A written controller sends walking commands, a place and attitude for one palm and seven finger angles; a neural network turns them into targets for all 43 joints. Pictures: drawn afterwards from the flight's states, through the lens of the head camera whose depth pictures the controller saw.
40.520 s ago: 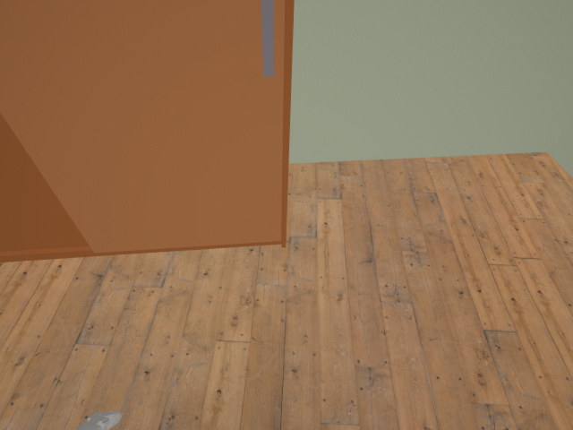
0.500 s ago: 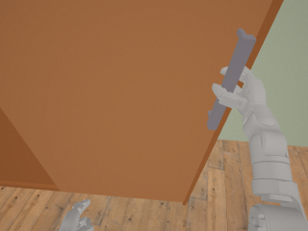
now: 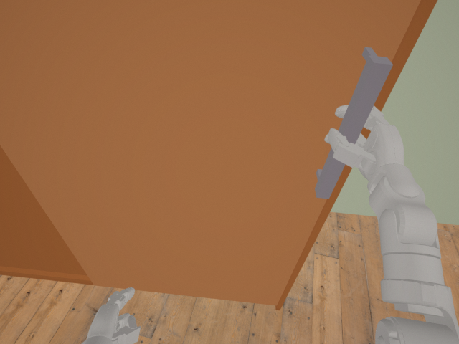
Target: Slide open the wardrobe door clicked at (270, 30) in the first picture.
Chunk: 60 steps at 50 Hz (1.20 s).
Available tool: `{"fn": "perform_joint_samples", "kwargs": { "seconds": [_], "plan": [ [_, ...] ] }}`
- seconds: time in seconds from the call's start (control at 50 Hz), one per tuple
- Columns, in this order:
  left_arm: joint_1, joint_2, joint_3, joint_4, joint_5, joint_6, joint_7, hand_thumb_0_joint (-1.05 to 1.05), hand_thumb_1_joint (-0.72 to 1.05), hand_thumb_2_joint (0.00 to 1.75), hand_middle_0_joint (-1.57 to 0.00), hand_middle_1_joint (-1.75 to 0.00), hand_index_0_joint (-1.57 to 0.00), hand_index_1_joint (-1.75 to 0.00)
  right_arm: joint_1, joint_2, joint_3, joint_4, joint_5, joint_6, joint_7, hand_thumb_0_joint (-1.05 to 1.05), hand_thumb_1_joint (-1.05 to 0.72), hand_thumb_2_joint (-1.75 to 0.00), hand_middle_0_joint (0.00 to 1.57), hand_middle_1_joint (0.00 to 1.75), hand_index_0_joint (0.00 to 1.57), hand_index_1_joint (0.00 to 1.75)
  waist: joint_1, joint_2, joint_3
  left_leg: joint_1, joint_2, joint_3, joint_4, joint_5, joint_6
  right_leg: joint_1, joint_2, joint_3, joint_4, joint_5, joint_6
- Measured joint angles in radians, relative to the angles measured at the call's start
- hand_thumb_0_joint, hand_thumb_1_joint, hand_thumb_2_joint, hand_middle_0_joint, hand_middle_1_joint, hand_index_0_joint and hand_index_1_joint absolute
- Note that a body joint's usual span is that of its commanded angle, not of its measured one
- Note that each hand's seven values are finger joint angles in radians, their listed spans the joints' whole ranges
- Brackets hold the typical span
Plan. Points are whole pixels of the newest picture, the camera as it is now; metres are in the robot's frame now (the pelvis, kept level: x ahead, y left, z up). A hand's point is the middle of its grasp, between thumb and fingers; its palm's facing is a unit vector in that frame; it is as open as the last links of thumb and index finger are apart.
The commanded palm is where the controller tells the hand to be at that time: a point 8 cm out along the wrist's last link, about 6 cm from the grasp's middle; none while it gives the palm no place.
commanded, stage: grip the handle and tug to test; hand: right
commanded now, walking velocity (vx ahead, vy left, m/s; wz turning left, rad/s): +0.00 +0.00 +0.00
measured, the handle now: (342, 132) +0.44 -0.16 +0.19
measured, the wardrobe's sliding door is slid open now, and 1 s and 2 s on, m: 0.00 0.00 0.01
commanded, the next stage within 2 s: tug the door sideways, standing still in 0.34 s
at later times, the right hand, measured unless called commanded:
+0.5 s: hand (340, 148) +0.38 -0.14 +0.20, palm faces +0.02 +1.00 -0.01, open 6.5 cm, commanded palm +0.36 -0.18 +0.20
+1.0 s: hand (336, 147) +0.38 -0.14 +0.20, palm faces +0.11 +0.99 -0.04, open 6.3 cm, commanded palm +0.36 -0.13 +0.20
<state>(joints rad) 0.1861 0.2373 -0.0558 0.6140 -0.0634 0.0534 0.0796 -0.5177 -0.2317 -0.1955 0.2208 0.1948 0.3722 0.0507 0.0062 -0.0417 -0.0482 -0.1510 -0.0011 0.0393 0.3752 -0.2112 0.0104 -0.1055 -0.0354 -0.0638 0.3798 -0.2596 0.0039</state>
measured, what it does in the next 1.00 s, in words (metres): stands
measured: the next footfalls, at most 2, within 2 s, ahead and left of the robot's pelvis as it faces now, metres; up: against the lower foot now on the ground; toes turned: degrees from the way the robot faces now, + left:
none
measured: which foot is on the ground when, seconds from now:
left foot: down 0.00-1.00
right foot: down 0.00-1.00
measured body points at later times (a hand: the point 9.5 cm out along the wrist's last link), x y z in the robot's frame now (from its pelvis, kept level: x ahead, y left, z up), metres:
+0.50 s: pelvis +0.03 +0.00 +0.00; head +0.01 +0.02 +0.45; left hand +0.20 +0.23 -0.09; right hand +0.37 -0.20 +0.20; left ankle -0.01 +0.11 -0.74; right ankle -0.04 -0.12 -0.74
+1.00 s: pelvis +0.00 -0.01 -0.01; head -0.01 +0.00 +0.44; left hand +0.20 +0.18 -0.10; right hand +0.37 -0.19 +0.21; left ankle -0.01 +0.11 -0.74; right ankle -0.04 -0.12 -0.75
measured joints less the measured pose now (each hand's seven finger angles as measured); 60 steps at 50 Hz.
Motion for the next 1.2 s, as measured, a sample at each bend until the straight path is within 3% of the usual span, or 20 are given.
{"fn": "perform_joint_samples", "kwargs": {
  "seconds": [0.22,0.44,0.64,0.98,1.2],
  "plan": [
    [0.007,-0.003,0.002,-0.019,0.000,0.007,-0.015,0.01,0.90,0.90,-0.20,-0.30,-0.20,-0.30,0.087,0.008,-0.019,-0.116,-0.003,0.020,-0.016,0.00,-0.68,-0.73,0.30,1.34,0.28,1.33,0.010,-0.009,-0.008,0.003,-0.005,-0.015,0.001,-0.008,0.000,0.014,-0.004,-0.015,-0.009,-0.008,0.002],
    [-0.005,0.002,0.007,-0.035,0.004,0.016,-0.027,0.01,0.91,0.90,-0.20,-0.30,-0.20,-0.30,0.173,0.008,-0.021,-0.263,0.012,0.076,-0.011,0.00,-0.69,-0.73,0.29,1.33,0.25,1.32,0.008,-0.012,-0.024,0.000,-0.006,-0.023,0.008,-0.029,-0.002,0.015,-0.004,-0.021,-0.004,-0.027,-0.001],
    [-0.024,0.010,0.014,0.008,0.013,0.002,-0.013,0.01,0.91,0.90,-0.20,-0.30,-0.20,-0.30,0.075,0.072,0.079,-0.246,-0.026,0.120,-0.056,0.00,-0.68,-0.80,0.31,1.35,0.29,1.36,-0.044,-0.004,-0.007,0.003,0.014,0.027,0.036,-0.059,-0.007,-0.010,0.012,0.034,0.037,-0.049,-0.003],
    [-0.031,-0.041,-0.010,0.033,0.024,-0.010,-0.027,0.01,0.90,0.90,-0.20,-0.30,-0.20,-0.30,-0.091,0.132,0.160,-0.014,-0.080,0.036,-0.144,-0.01,-0.70,-0.84,0.30,1.37,0.24,1.38,-0.061,0.000,0.021,-0.013,0.045,0.060,0.078,-0.057,-0.018,-0.049,0.041,0.070,0.090,-0.039,-0.015],
    [0.010,-0.034,-0.003,0.084,0.023,-0.036,-0.033,0.01,0.90,0.90,-0.20,-0.30,-0.20,-0.30,-0.171,0.129,0.189,0.114,-0.071,-0.032,-0.168,-0.01,-0.71,-0.83,0.29,1.37,0.22,1.39,-0.059,0.004,0.036,-0.028,0.054,0.066,0.074,-0.034,-0.021,-0.069,0.051,0.076,0.091,-0.017,-0.020]
  ]
}}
